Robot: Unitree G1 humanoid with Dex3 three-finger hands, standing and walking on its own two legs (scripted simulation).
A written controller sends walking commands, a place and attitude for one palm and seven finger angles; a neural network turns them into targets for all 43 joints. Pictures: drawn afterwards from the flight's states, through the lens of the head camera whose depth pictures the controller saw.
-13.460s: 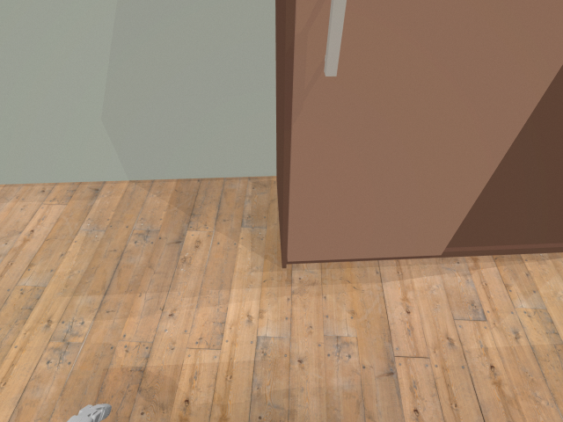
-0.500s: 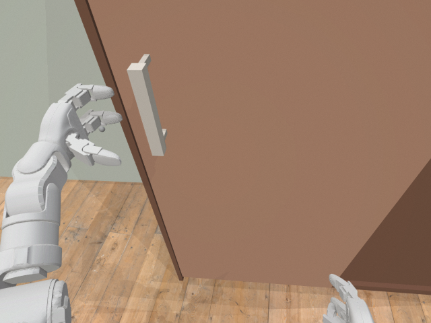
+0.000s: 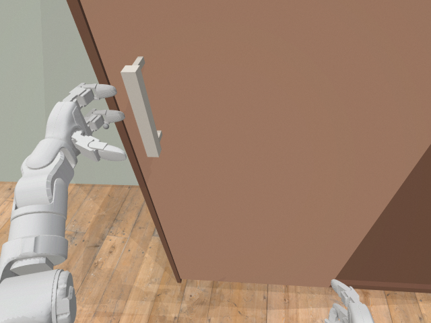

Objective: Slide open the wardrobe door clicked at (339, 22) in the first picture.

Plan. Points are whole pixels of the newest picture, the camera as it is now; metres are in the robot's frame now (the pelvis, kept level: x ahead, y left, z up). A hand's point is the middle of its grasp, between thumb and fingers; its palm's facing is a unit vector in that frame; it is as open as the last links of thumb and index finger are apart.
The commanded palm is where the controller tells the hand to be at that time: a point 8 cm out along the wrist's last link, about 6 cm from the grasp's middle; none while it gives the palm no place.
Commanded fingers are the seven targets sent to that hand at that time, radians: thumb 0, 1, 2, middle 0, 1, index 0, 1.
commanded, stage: move the hooked fingers beside the handle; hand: left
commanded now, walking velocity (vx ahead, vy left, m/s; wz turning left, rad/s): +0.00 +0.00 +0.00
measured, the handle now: (147, 109) +0.44 +0.15 +0.21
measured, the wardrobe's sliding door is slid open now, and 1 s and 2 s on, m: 0.00 0.00 0.00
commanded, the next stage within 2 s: feel for the door with the fingertips in 0.60 s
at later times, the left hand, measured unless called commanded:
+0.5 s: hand (107, 127) +0.39 +0.21 +0.21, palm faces +0.01 -1.00 -0.03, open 14.0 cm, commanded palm +0.36 +0.26 +0.21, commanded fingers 0.00 -0.50 0.30 -0.30 -1.20 -0.30 -1.20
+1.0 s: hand (117, 128) +0.38 +0.19 +0.21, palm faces -0.01 -1.00 -0.02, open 14.0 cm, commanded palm +0.36 +0.23 +0.21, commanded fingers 0.00 -0.50 0.30 -0.30 -1.20 -0.30 -1.20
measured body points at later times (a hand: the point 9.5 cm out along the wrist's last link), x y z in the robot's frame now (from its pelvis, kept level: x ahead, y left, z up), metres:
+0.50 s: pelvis +0.00 +0.01 +0.00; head -0.02 -0.02 +0.45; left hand +0.38 +0.26 +0.21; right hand +0.15 -0.24 -0.10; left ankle +0.00 +0.11 -0.74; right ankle -0.02 -0.08 -0.74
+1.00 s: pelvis +0.00 +0.01 +0.00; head -0.01 -0.01 +0.45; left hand +0.38 +0.24 +0.21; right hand +0.17 -0.23 -0.09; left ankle +0.00 +0.11 -0.74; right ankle -0.02 -0.08 -0.74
